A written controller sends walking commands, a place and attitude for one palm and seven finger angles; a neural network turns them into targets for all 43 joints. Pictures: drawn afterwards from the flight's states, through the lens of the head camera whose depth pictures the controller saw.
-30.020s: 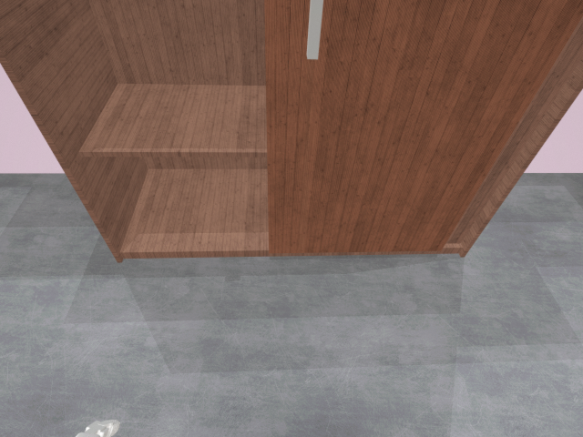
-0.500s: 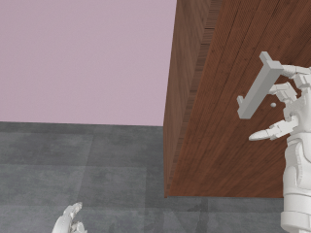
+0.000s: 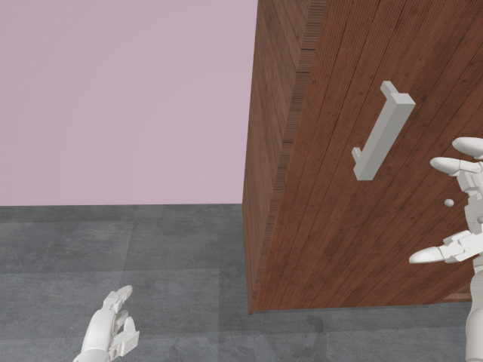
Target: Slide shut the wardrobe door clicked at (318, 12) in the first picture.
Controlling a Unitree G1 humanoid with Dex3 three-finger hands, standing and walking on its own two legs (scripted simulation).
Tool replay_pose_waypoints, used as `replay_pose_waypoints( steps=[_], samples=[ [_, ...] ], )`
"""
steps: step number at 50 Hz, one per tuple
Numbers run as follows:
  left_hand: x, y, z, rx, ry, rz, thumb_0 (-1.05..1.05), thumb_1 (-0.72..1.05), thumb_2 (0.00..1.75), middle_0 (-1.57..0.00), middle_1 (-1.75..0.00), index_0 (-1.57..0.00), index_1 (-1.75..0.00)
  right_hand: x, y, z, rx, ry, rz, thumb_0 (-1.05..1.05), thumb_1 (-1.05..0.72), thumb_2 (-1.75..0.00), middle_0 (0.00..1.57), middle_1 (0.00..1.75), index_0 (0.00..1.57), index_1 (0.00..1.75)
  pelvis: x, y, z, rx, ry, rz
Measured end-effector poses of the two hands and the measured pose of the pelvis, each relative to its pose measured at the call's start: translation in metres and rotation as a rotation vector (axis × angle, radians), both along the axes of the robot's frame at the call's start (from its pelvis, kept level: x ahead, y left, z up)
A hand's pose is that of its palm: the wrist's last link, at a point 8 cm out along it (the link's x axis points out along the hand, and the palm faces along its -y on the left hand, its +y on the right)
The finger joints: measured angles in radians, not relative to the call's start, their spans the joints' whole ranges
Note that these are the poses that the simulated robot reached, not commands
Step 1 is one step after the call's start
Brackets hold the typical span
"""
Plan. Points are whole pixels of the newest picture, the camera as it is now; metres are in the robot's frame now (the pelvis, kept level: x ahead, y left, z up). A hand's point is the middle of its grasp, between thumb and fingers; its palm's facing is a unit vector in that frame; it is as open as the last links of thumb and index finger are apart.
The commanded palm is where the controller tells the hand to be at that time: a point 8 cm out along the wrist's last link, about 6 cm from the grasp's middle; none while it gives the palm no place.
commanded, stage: slip the hand off the handle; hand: right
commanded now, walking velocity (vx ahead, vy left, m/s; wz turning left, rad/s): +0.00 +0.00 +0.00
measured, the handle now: (375, 132) +0.40 -0.19 +0.20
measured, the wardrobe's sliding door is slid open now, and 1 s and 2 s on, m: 0.00 0.00 0.00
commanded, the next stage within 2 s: draw the hand back to the body in 0.14 s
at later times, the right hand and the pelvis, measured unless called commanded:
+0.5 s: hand (452, 240) +0.24 -0.24 +0.17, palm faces -0.03 +0.99 -0.13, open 14.7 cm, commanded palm +0.19 -0.30 +0.20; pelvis +0.01 +0.00 +0.01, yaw +0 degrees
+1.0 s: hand (473, 248) +0.23 -0.28 +0.16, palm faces +0.46 +0.83 -0.32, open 13.3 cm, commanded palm +0.18 -0.30 +0.19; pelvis +0.02 -0.01 +0.01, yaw +1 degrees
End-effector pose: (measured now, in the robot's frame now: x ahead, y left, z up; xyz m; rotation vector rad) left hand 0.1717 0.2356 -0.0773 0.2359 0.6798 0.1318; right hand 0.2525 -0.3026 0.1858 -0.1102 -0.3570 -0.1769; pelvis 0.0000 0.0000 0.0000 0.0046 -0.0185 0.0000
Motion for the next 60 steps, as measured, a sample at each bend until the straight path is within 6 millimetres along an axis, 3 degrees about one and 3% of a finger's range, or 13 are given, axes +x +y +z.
replay_pose_waypoints(
  steps=[7, 14, 23, 30, 39, 44, 48, 60],
  samples=[
    [0.018, -0.008, 0.007, -0.016, -0.055, -0.042, 0.01, 0.90, 0.90, -0.21, -0.30, -0.20, -0.30, -0.024, 0.001, 0.002, -0.013, 0.008, -0.002, -0.02, 0.56, -0.20, 0.25, 1.15, 0.25, 1.15, 0.003, 0.002, 0.000, -0.001, -0.011, -0.005],
    [0.020, -0.013, 0.006, -0.016, -0.055, -0.070, 0.01, 0.90, 0.90, -0.21, -0.30, -0.20, -0.30, -0.044, -0.006, 0.001, -0.010, 0.009, -0.025, -0.02, 0.56, -0.20, 0.25, 1.15, 0.26, 1.15, 0.003, 0.004, 0.001, 0.002, -0.019, -0.016],
    [0.021, -0.012, 0.009, -0.040, -0.083, -0.041, 0.02, 0.90, 0.90, -0.21, -0.30, -0.20, -0.30, -0.036, 0.005, -0.008, -0.034, 0.325, 0.151, -0.02, 0.56, -0.20, 0.25, 1.15, 0.25, 1.15, 0.004, 0.001, 0.004, 0.001, -0.036, -0.009],
    [0.025, -0.014, 0.022, -0.061, -0.143, -0.049, 0.02, 0.90, 0.90, -0.21, -0.30, -0.20, -0.30, -0.035, -0.002, 0.003, 0.002, 0.314, 0.180, -0.02, 0.55, -0.20, 0.25, 1.15, 0.26, 1.15, 0.008, 0.000, 0.007, 0.002, -0.030, -0.001],
    [0.029, -0.015, 0.028, -0.044, -0.159, -0.066, 0.02, 0.90, 0.90, -0.21, -0.30, -0.20, -0.30, -0.044, 0.003, -0.014, 0.021, 0.356, 0.171, -0.02, 0.52, -0.22, 0.25, 1.13, 0.25, 1.13, 0.011, -0.002, 0.007, 0.003, -0.025, 0.003],
    [0.028, -0.019, 0.028, -0.009, -0.142, -0.070, 0.02, 0.90, 0.90, -0.21, -0.30, -0.20, -0.30, -0.052, -0.006, -0.008, -0.125, 0.278, -0.159, -0.02, 0.42, -0.27, 0.25, 1.07, 0.25, 1.07, 0.013, -0.004, 0.010, 0.012, -0.027, 0.017],
    [0.022, -0.021, 0.020, 0.005, -0.083, -0.063, 0.01, 0.90, 0.90, -0.21, -0.30, -0.20, -0.30, -0.061, -0.011, -0.011, -0.163, 0.247, -0.314, -0.02, 0.30, -0.32, 0.24, 1.00, 0.25, 1.00, 0.017, -0.007, 0.012, 0.012, -0.026, 0.026],
    [0.020, -0.025, 0.006, -0.005, 0.005, -0.022, 0.02, 0.90, 0.90, -0.21, -0.30, -0.20, -0.30, -0.051, -0.005, -0.007, -0.241, 0.228, -0.346, -0.01, -0.11, -0.52, 0.23, 0.76, 0.23, 0.75, 0.030, -0.014, 0.013, 0.003, -0.034, 0.039]
  ],
)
